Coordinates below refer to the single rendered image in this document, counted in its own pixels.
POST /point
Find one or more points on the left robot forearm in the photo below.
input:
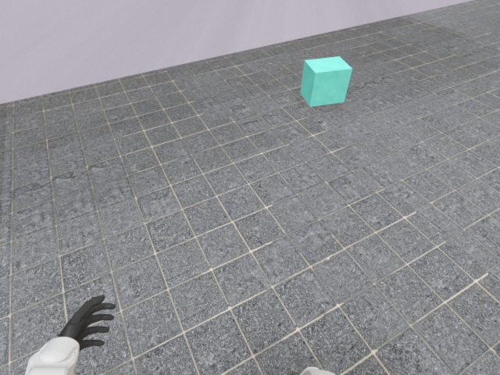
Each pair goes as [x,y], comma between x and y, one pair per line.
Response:
[57,357]

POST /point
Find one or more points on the carton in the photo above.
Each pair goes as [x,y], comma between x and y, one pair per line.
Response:
[325,81]

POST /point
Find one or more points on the robot left hand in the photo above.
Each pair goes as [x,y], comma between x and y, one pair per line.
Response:
[77,328]

